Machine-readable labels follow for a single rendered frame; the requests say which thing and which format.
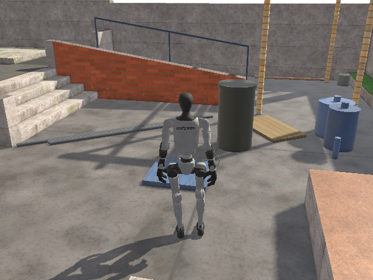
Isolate left robot hand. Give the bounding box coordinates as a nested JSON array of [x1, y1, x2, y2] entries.
[[157, 168, 167, 183]]

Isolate robot right upper arm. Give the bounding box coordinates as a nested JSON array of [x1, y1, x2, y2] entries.
[[198, 118, 212, 151]]

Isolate robot right forearm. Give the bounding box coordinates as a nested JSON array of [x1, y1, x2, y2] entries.
[[205, 143, 216, 172]]

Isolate left robot thigh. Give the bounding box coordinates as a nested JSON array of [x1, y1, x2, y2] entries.
[[167, 163, 182, 204]]

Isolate right robot foot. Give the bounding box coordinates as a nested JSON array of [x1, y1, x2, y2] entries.
[[196, 222, 205, 236]]

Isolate robot left upper arm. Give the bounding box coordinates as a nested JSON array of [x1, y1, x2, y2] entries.
[[161, 118, 174, 151]]

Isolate right robot hand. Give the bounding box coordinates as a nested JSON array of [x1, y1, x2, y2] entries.
[[203, 170, 217, 186]]

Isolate robot left forearm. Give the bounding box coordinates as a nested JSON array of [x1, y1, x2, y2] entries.
[[157, 142, 167, 169]]

